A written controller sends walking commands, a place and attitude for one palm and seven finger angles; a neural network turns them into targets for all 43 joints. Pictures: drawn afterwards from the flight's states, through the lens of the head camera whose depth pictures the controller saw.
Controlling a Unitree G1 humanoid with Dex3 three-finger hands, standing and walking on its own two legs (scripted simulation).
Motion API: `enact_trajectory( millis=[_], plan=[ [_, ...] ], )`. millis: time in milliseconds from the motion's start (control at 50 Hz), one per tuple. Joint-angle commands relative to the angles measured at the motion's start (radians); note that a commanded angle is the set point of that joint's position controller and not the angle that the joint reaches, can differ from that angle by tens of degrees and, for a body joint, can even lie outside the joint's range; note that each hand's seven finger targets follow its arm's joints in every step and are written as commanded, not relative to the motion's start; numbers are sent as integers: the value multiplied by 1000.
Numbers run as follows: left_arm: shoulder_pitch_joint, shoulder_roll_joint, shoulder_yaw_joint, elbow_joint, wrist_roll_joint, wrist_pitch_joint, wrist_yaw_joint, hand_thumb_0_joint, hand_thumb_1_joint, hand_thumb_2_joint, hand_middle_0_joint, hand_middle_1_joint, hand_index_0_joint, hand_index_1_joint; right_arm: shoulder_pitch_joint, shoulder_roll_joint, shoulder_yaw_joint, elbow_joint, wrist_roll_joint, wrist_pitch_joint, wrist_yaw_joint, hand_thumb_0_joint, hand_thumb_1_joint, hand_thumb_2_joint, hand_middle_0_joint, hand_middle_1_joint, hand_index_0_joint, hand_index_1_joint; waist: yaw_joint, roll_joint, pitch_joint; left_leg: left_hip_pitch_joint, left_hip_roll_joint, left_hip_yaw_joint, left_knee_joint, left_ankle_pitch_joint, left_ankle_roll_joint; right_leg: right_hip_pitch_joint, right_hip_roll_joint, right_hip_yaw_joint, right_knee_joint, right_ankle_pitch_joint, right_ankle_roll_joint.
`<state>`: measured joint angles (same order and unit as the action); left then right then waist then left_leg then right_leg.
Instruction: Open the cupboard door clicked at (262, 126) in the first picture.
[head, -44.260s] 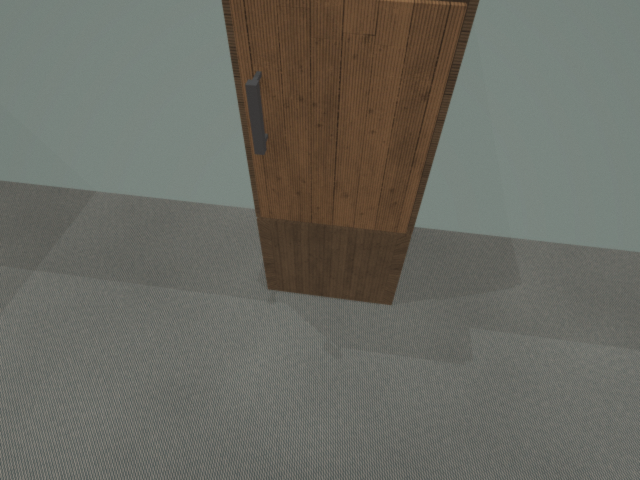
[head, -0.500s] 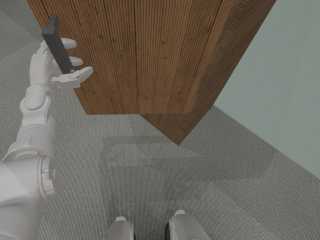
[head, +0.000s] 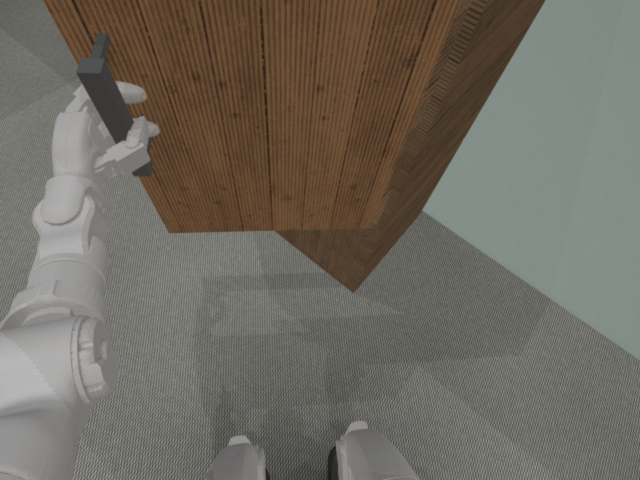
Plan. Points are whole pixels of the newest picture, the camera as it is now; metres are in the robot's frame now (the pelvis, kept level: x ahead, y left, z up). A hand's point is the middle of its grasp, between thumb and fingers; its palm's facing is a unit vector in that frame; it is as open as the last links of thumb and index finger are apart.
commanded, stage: pull the door open along its arc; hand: left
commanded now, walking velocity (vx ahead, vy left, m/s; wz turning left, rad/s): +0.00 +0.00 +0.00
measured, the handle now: (124, 112) +0.56 +0.20 +0.08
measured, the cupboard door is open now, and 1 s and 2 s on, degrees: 44 80 82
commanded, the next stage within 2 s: open thumb and fingers to let go in 0.80 s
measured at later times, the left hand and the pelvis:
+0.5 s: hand (172, 261) +0.35 +0.13 +0.08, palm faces +0.10 -0.99 +0.05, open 6.2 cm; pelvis +0.02 +0.00 +0.02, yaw -1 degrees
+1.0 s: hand (238, 316) +0.29 +0.06 +0.08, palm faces +0.46 -0.89 -0.02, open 6.2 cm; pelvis +0.01 -0.05 +0.02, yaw +4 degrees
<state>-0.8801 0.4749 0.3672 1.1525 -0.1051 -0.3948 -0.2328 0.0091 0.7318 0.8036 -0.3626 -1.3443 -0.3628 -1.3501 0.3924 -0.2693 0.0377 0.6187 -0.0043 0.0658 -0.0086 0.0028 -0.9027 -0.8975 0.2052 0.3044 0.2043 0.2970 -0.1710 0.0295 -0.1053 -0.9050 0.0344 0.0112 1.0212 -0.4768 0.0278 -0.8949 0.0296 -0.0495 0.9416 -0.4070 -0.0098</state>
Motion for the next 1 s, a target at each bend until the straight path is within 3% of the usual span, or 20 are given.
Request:
enact_trajectory(
  millis=[0, 40, 100, 140, 180, 240, 280, 320, 360, 420, 440, 460, 500, 540, 600, 620, 680, 760, 880, 980],
  plan=[
    [-300, 210, 20, -259, -35, -66, -19, 0, 900, 900, -400, -1350, -400, -1350, 143, -172, -69, -77, 3, -15, -4, 0, -900, -900, 200, 300, 200, 300, 43, 100, -499, 361, -21, -42, -115, 470, -10, 260, 26, 13, -86, 379, -12],
    [-229, 205, 29, -298, -47, -66, -22, 0, 900, 900, -400, -1350, -400, -1350, 137, -170, -73, -92, 7, -14, -2, 0, -900, -900, 200, 300, 200, 300, 57, 74, -515, 362, -20, -37, -119, 499, -9, 294, 27, 13, -86, 416, -11],
    [-90, 164, 14, -359, -68, -48, -24, 0, 900, 900, -400, -1350, -400, -1350, 113, -163, -76, -122, 17, -9, 1, 0, -900, -900, 200, 300, 200, 300, 80, 25, -477, 316, -27, -15, -144, 471, -2, 371, 26, 17, -103, 448, -9],
    [4, 162, 21, -452, -81, -49, -23, 0, 900, 900, -400, -1350, -400, -1350, 96, -158, -80, -139, 23, -11, 1, 0, -900, -900, 200, 300, 200, 300, 106, 55, -507, 353, -24, -10, -153, 532, -5, 396, 22, 18, -101, 486, -11],
    [113, 109, -4, -528, -100, -38, -21, 0, 900, 900, -400, -1350, -400, -1350, 75, -147, -83, -158, 28, -13, 6, 0, -900, -900, 200, 300, 200, 300, 114, 25, -467, 348, -25, -1, -171, 537, -3, 425, 22, 16, -117, 504, -8],
    [313, 62, -20, -686, -126, -35, -11, 0, 900, 900, -400, -1350, -400, -1350, 41, -134, -85, -184, 36, -26, 12, 0, -900, -900, 200, 300, 200, 300, 146, 46, -457, 381, -20, 5, -191, 611, -6, 464, 17, 14, -120, 550, -10],
    [461, -12, -61, -794, -144, -29, -4, 0, 900, 900, -400, -1350, -400, -1350, 7, -122, -84, -210, 39, -39, 19, 0, -900, -900, 200, 300, 200, 300, 154, 29, -421, 387, -20, 10, -208, 607, -6, 474, 16, 8, -132, 549, -6],
    [558, -58, -28, -900, -173, -21, 90, 0, 900, 900, -400, -1350, -400, -1350, -25, -105, -86, -217, 36, -58, 21, 0, -900, -900, 200, 300, 200, 300, 188, 8, -393, 378, -20, 13, -220, 605, -15, 490, 17, -2, -136, 542, -6],
    [651, -119, -53, -986, -152, -10, 178, 0, 900, 900, -400, -1350, -400, -1350, -57, -89, -84, -220, 30, -72, 28, 0, -900, -900, 200, 300, 200, 300, 197, 16, -354, 378, -21, 14, -234, 565, -27, 474, 12, -12, -136, 499, -5],
    [774, -192, -104, -1095, -93, 2, 320, 0, 900, 900, -400, -1350, -400, -1350, -95, -75, -80, -232, 12, -81, 35, 0, -900, -900, 200, 300, 200, 300, 202, -28, -304, 367, -25, 9, -244, 504, -31, 480, 6, -17, -140, 458, -9],
    [827, -209, -102, -1126, -74, 6, 369, 0, 900, 900, -400, -1350, -400, -1350, -117, -66, -79, -237, 5, -81, 36, 0, -900, -900, 200, 300, 200, 300, 217, -31, -301, 363, -27, 10, -248, 481, -32, 486, 2, -16, -137, 447, -10],
    [847, -238, -142, -1160, -45, 8, 405, 0, 900, 900, -400, -1350, -400, -1350, -129, -62, -76, -239, -1, -80, 37, 0, -900, -900, 200, 300, 200, 300, 206, -38, -291, 364, -28, 9, -245, 467, -32, 486, -2, -13, -135, 446, -10],
    [961, -261, -151, -1225, -12, 17, 478, 0, 900, 900, -400, -1350, -400, -1350, -156, -48, -74, -251, -12, -76, 37, 0, -900, -900, 200, 300, 200, 300, 231, -43, -283, 357, -34, 15, -246, 440, -31, 514, -8, -6, -139, 447, -15],
    [1044, -297, -207, -1274, 30, 33, 528, 0, 900, 900, -400, -1350, -400, -1350, -176, -38, -66, -262, -18, -64, 36, 0, -900, -900, 200, 300, 200, 300, 227, -40, -248, 353, -39, 15, -250, 404, -29, 526, -13, 2, -149, 436, -18],
    [1078, -335, -249, -1329, 58, 61, 597, 0, 900, 900, -400, -1350, -400, -1350, -216, -20, -56, -267, -28, -48, 24, 0, -900, -900, 200, 300, 200, 300, 221, -52, -198, 343, -46, 15, -251, 331, -28, 522, -19, 19, -177, 388, -17],
    [1093, -343, -257, -1325, 70, 68, 622, 0, 900, 900, -400, -1350, -400, -1350, -218, -18, -53, -263, -32, -43, 18, 0, -900, -900, 200, 300, 200, 300, 215, -91, -179, 333, -47, 7, -251, 311, -26, 529, -19, 27, -190, 367, -17],
    [1124, -405, -316, -1357, 96, 91, 683, 0, 900, 900, -400, -1350, -400, -1350, -247, 0, -49, -263, -40, -44, 12, 0, -900, -900, 200, 300, 200, 300, 212, -64, -178, 342, -53, 9, -242, 298, -29, 533, -25, 45, -201, 370, -15],
    [1075, -473, -400, -1349, 145, 110, 741, 0, 900, 900, -400, -1350, -400, -1350, -256, 7, -51, -248, -54, -55, 9, 0, -900, -900, 200, 300, 200, 300, 178, -99, -177, 329, -56, -1, -214, 276, -27, 521, -42, 69, -212, 391, -3],
    [898, -580, -585, -1340, 210, 104, 742, 0, 900, 900, -400, -1350, -400, -1350, -261, 1, -55, -221, -68, -89, 7, 0, -900, -900, 200, 300, 200, 300, 120, -96, -183, 318, -54, -19, -172, 233, -21, 465, -83, 113, -222, 388, 18],
    [890, -527, -533, -1308, 178, 86, 693, 0, 550, 750, -375, -1313, -375, -1313, -255, -4, -64, -205, -59, -101, -8, 0, -900, -900, 200, 300, 200, 300, 141, -149, -222, 288, -58, -21, -174, 210, -22, 524, -103, 148, -244, 375, 29]
  ],
)
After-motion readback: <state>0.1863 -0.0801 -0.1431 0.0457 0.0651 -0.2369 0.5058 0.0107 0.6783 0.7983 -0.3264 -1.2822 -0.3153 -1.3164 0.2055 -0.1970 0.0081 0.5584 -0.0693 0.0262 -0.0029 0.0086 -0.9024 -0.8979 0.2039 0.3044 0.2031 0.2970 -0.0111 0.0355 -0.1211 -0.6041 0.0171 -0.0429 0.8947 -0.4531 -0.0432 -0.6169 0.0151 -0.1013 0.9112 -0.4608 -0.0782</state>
